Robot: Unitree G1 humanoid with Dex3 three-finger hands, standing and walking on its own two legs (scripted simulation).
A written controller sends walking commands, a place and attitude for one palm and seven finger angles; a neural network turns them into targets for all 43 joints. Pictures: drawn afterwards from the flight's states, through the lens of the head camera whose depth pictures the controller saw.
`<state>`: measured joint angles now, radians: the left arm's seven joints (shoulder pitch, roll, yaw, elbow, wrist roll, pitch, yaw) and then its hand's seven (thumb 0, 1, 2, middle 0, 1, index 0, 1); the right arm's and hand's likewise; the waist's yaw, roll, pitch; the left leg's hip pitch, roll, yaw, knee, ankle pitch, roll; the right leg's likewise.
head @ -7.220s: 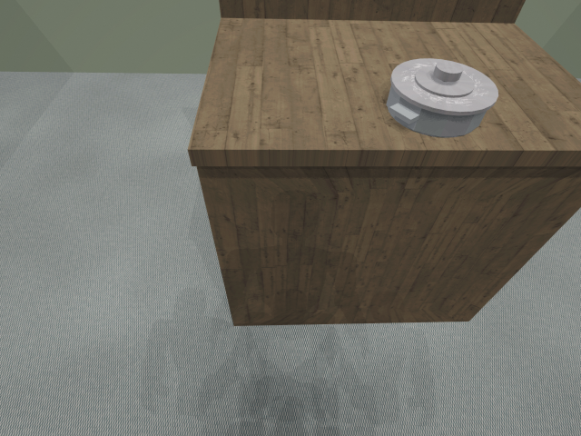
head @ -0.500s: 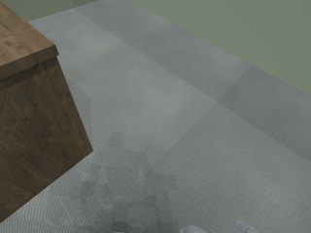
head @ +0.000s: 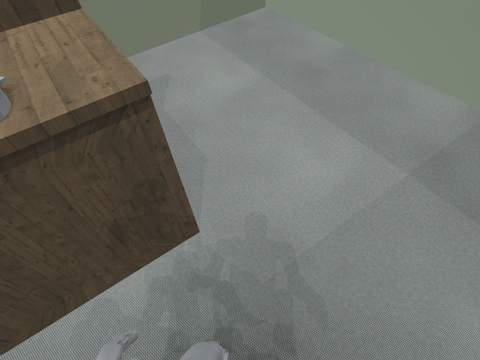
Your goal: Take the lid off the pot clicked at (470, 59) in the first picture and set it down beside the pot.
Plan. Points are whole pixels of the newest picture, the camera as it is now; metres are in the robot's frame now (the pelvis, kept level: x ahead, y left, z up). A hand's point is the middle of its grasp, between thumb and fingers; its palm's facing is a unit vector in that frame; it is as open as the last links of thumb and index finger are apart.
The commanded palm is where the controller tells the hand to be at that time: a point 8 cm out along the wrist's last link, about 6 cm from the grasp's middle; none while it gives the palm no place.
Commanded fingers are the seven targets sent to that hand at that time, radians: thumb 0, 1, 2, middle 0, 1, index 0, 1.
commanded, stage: turn to face it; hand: left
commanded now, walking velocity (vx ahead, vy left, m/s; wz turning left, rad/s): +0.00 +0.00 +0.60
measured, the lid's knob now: out of the picture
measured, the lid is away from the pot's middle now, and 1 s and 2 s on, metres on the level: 0.00 0.00 0.00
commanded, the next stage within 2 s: take the last steps up to it in 0.84 s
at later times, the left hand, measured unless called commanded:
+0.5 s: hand out of the picture -0.01 +0.29 -0.17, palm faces +0.33 -0.91 -0.26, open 7.4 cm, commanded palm none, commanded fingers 0.00 0.90 0.90 -0.20 -0.30 -0.20 -0.30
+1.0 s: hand out of the picture +0.00 +0.21 -0.14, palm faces +0.47 -0.84 -0.27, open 7.4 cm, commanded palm none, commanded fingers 0.00 0.90 0.90 -0.20 -0.30 -0.20 -0.30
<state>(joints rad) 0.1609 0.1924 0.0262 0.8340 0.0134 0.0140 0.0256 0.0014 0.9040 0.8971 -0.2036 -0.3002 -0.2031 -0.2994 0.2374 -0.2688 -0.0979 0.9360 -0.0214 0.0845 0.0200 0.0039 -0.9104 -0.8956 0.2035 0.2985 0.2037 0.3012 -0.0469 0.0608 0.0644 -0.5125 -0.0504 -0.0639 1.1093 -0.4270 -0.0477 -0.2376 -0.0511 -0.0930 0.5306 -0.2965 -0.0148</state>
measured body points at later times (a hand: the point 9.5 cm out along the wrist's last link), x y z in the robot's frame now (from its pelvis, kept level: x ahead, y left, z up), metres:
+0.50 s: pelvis +0.00 +0.05 +0.00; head +0.03 +0.10 +0.45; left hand -0.03 +0.34 -0.15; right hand +0.19 -0.16 -0.12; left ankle -0.03 +0.14 -0.74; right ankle +0.01 -0.11 -0.65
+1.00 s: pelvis +0.01 +0.00 +0.00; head +0.05 -0.02 +0.45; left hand -0.02 +0.25 -0.12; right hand +0.16 -0.21 -0.16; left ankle -0.08 +0.12 -0.65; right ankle +0.06 -0.08 -0.74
